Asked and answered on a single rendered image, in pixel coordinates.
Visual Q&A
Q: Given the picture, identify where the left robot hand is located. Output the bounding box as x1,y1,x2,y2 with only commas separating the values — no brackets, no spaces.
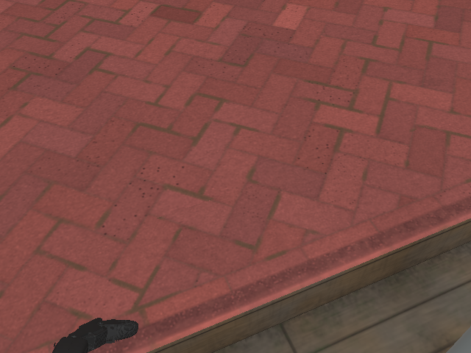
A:
52,318,138,353

